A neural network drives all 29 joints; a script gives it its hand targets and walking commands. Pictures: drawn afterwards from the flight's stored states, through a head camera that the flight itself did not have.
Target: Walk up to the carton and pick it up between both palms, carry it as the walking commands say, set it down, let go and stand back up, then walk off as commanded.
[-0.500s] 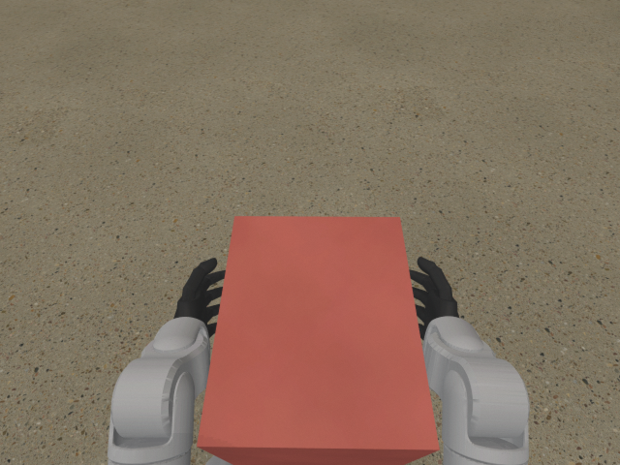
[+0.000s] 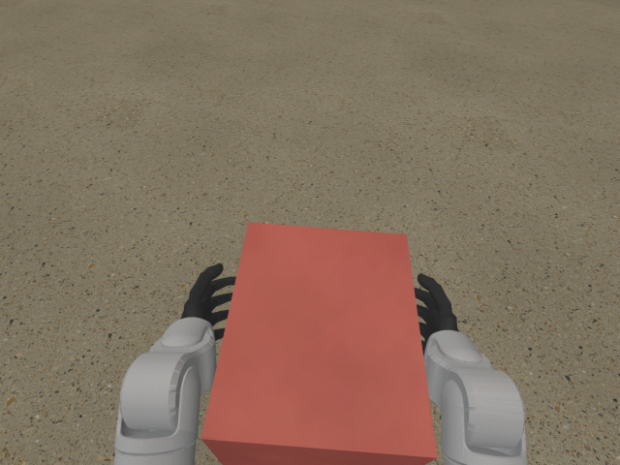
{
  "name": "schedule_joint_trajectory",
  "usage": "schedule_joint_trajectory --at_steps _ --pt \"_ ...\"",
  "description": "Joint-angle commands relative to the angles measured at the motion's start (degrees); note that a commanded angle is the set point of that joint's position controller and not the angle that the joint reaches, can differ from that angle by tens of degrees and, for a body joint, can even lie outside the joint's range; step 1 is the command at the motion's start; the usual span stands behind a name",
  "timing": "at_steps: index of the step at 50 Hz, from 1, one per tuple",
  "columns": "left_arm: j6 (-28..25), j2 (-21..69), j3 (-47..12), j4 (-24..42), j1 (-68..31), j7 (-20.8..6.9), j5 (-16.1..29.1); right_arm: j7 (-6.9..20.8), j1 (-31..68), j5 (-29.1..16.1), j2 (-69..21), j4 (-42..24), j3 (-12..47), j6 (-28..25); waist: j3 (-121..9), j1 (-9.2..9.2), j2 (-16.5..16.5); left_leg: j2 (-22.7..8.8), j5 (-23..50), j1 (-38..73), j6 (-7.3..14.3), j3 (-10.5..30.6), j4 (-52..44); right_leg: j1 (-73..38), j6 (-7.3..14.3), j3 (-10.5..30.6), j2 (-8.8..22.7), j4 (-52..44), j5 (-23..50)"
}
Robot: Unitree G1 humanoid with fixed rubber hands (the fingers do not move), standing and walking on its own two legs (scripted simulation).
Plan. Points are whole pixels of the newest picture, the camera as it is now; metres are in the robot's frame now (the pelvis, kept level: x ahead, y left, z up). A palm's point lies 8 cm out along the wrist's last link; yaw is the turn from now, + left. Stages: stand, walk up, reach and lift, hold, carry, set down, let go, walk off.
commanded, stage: carry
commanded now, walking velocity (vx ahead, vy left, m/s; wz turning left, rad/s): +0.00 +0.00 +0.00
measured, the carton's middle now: (314, 369) +0.24 +0.00 +0.02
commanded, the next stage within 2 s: none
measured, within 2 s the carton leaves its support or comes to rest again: neither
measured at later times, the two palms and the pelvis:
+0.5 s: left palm (156, 344) +0.22 +0.18 +0.11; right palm (411, 344) +0.23 -0.10 +0.11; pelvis -0.02 +0.03 +0.01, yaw +0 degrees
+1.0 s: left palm (229, 247) +0.36 +0.12 +0.11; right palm (437, 260) +0.35 -0.15 +0.11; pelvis +0.12 -0.01 +0.01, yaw -1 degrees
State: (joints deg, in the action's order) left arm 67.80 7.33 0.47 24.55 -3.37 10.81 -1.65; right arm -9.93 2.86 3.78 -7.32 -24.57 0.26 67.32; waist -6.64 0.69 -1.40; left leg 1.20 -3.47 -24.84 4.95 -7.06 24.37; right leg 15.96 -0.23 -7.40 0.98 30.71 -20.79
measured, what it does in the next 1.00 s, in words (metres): walks ahead: left foot, then right foot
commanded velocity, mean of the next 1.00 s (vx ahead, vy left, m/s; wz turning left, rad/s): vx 0.39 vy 0.00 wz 0.00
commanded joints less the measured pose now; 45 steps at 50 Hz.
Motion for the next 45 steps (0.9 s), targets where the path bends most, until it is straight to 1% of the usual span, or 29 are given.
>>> schedule_joint_trajectory --at_steps 1,2,3,4,5,8,10,12,14,15,16,17,18,19,20,21,22,23,24,25,26,27,28,29,30,31,34,39,45 --pt "-0.32 49.49 -29.56 2.78 -19.72 -9.05 14.26 7.3 21.42 -14.8 -48.79 -5.62 30.89 0.06 -11.87 -0.32 2.33 -10.59 -16.05 7.2 -3.35 13.77 -11.14 -6.1 1.19 5.4 5.72 -9.46 -1.56" --pt "-0.43 49.74 -29.12 2.48 -20.36 -9.13 14.04 7.47 23.31 -15.26 -49.24 -6.47 31.59 0.31 -9.88 -0.45 6.98 -8.23 -15.71 5.99 -3.6 11.32 -8.37 -2.12 1.93 9.68 8.63 -11.48 -4.96" --pt "-0.44 50.0 -28.99 3.08 -21.13 -9.1 14.28 7.49 24.95 -15.77 -49.63 -7.36 31.78 0.42 -8.68 -0.61 7.3 -6.93 -12.88 6.7 -3.6 9.55 -5.81 0.9 2.24 10.61 9.84 -13.47 -5.51" --pt "-0.21 49.76 -28.54 2.8 -21.15 -8.95 13.98 7.5 25.73 -15.94 -49.41 -7.42 31.75 0.7 -7.81 -0.76 6.4 -6.22 -10.86 7.83 -3.74 8.3 -4.49 3.19 2.16 9.72 9.87 -13.53 -5.38" --pt "0.13 49.18 -28.14 2.49 -20.93 -8.78 13.68 7.41 25.48 -15.76 -48.95 -6.71 31.32 1.1 -7.39 -0.81 5.18 -6.38 -10.83 8.83 -3.67 8.22 -4.43 4.76 2.0 8.5 9.17 -12.96 -5.75" --pt "0.8 47.78 -27.83 2.8 -21.46 -8.26 13.31 7.27 24.73 -15.47 -48.01 -4.65 29.95 1.92 -7.1 -0.58 0.95 -8.09 -18.08 7.27 -3.24 11.52 -8.9 5.33 1.88 5.69 5.87 -8.17 -6.41" --pt "0.96 47.9 -28.45 3.6 -22.47 -8.08 13.66 7.26 24.32 -15.51 -48.18 -3.72 29.23 2.03 -7.71 -0.37 -1.6 -9.17 -22.86 6.24 -3.63 13.16 -12.15 4.83 2.16 4.37 4.09 -5.15 -6.61" --pt "0.92 48.66 -29.13 4.19 -23.08 -8.05 14.26 7.26 24.24 -15.52 -48.67 -3.62 28.88 1.88 -8.74 -0.03 -3.18 -9.28 -24.61 6.45 -5.03 12.86 -14.28 3.8 2.35 2.93 2.7 -4.35 -6.64" --pt "0.59 49.71 -29.83 5.31 -23.98 -8.15 14.94 7.28 25.68 -15.78 -49.71 -4.68 29.05 1.48 -9.7 0.48 -4.1 -7.42 -29.05 8.33 -7.79 9.33 -16.71 2.05 2.22 0.37 1.42 -7.61 -13.21" --pt "0.34 50.21 -30.16 5.81 -24.36 -8.21 15.29 7.31 26.44 -15.89 -50.32 -5.23 29.2 1.18 -9.7 0.73 -3.23 -5.46 -29.81 9.56 -9.07 6.16 -15.83 0.85 2.35 -0.21 1.24 -10.36 -15.88" --pt "0.07 50.52 -30.34 6.1 -24.18 -8.29 15.57 7.36 26.64 -15.83 -50.83 -5.63 29.48 0.87 -9.12 0.93 -0.72 -2.87 -25.62 10.83 -10.26 2.13 -12.37 0.06 2.53 0.56 2.08 -14.54 -16.64" --pt "-0.1 50.32 -30.15 5.94 -23.66 -8.35 15.67 7.37 26.42 -15.6 -50.92 -5.72 29.77 0.63 -9.06 0.98 4.36 -0.94 -19.41 12.58 -10.19 -1.12 -4.79 0.16 3.18 3.74 4.58 -19.12 -16.98" --pt "-0.17 49.88 -29.87 5.69 -23.83 -8.38 15.65 7.34 25.51 -15.37 -50.66 -5.42 29.98 0.5 -8.95 0.3 12.63 -1.26 -14.4 14.67 -7.58 -1.86 8.47 3.69 4.23 10.7 10.23 -22.71 -18.13" --pt "0.04 49.0 -29.78 5.45 -24.05 -8.36 15.45 7.25 24.62 -14.7 -50.1 -5.05 29.56 0.5 -6.57 -0.43 14.74 -2.86 -12.88 11.22 -5.94 -1.01 15.82 6.37 5.77 15.27 15.53 -26.52 -22.19" --pt "0.57 48.18 -30.15 5.23 -24.55 -8.38 15.32 7.05 23.84 -13.92 -49.27 -4.24 28.39 0.59 -4.49 -1.02 13.28 -3.96 -13.97 8.38 -4.63 0.73 15.1 6.31 6.28 14.92 17.6 -27.42 -22.26" --pt "0.99 47.88 -30.61 5.51 -25.2 -8.32 15.22 6.87 22.94 -13.67 -48.73 -3.53 27.59 0.71 -4.36 -1.45 9.03 -4.61 -14.4 10.4 -3.5 1.11 8.09 4.14 5.26 10.09 15.7 -24.21 -17.5" --pt "1.11 48.11 -31.31 6.39 -25.75 -8.22 15.44 6.77 22.21 -13.75 -48.55 -3.81 27.25 0.76 -5.8 -1.2 4.21 -3.44 -16.52 14.52 -3.39 -1.37 1.41 1.74 4.2 5.43 12.52 -18.49 -14.18" --pt "1.14 47.93 -31.77 7.48 -26.55 -8.13 15.63 6.54 21.52 -13.98 -48.33 -4.03 26.91 0.8 -5.74 -1.34 -0.4 -3.57 -19.07 19.09 -3.63 -0.74 -5.22 2.92 2.63 1.75 9.42 -10.31 -11.84" --pt "1.46 46.64 -31.08 7.43 -25.68 -7.98 14.77 6.2 20.83 -13.93 -46.87 -3.79 26.74 1.17 -6.19 -1.64 -7.54 -10.45 -28.14 23.73 -1.36 10.64 -11.46 9.89 0.16 -1.44 5.76 -0.27 -8.89" --pt "1.78 46.69 -31.58 8.43 -24.89 -7.94 14.46 6.26 18.58 -14.17 -46.22 -3.84 26.5 1.48 -5.9 -2.64 -16.31 -19.15 -42.06 26.84 2.16 26.25 -20.15 19.96 -1.81 -4.78 1.27 10.47 -8.92" --pt "1.95 46.52 -31.02 7.46 -23.33 -7.93 13.83 6.32 19.98 -15.32 -46.71 -4.68 27.77 1.79 -6.66 -1.83 -12.54 -23.72 -44.23 24.44 3.93 29.88 -24.52 19.98 -1.19 -0.27 3.17 20.15 -6.56" --pt "2.2 46.43 -30.13 6.08 -22.73 -8.01 13.45 6.28 22.05 -15.74 -46.98 -4.8 28.65 2.05 -6.08 -0.93 -6.53 -23.8 -42.83 19.58 3.97 28.08 -24.6 17.92 -1.03 1.84 4.51 22.7 -4.85" --pt "2.09 47.37 -29.8 5.35 -22.79 -8.23 13.58 6.46 23.28 -15.96 -47.69 -5.29 29.19 1.92 -6.16 -0.49 -2.99 -23.2 -40.74 17.49 3.52 25.72 -24.86 16.94 -1.02 1.74 4.67 23.49 -3.65" --pt "1.74 48.92 -29.84 4.93 -22.78 -8.39 13.77 6.7 24.59 -16.27 -48.48 -6.34 29.79 1.57 -6.48 -0.35 -1.77 -22.16 -34.93 18.66 3.28 22.72 -24.52 17.17 -0.97 1.82 4.88 22.26 -1.22" --pt "1.32 50.11 -29.95 4.43 -22.41 -8.38 13.75 6.95 24.89 -16.44 -49.14 -6.69 30.08 1.19 -6.84 -0.32 -1.83 -20.75 -28.73 20.34 2.84 19.6 -23.31 17.02 -1.19 1.67 4.76 20.87 1.18" --pt "0.89 50.8 -30.17 4.49 -22.39 -8.27 13.73 7.14 25.04 -16.65 -49.44 -7.12 30.22 0.81 -7.23 -0.27 -2.55 -19.85 -25.43 21.19 2.32 17.71 -22.62 16.78 -1.57 1.41 4.34 19.62 2.67" --pt "0.17 50.31 -30.85 5.9 -22.46 -7.48 13.68 7.11 23.75 -16.94 -48.21 -7.93 29.99 0.4 -7.75 -0.47 -5.65 -19.84 -24.18 23.06 2.76 15.76 -22.18 17.44 -2.36 0.68 4.07 15.72 3.4" --pt "0.41 48.18 -31.22 6.6 -21.7 -6.84 13.67 6.4 21.07 -15.78 -45.69 -7.86 29.43 0.68 -7.61 -0.89 -6.51 -19.68 -21.16 25.13 4.67 13.17 -20.36 17.45 -2.79 -0.33 4.47 10.45 4.3" --pt "0.64 47.28 -31.6 7.69 -21.72 -7.07 14.53 5.69 20.32 -15.13 -45.78 -8.64 30.07 0.73 -5.73 -1.55 -7.63 -18.77 -19.5 25.34 4.97 10.46 -17.27 13.86 -2.0 -2.97 3.63 1.59 2.91"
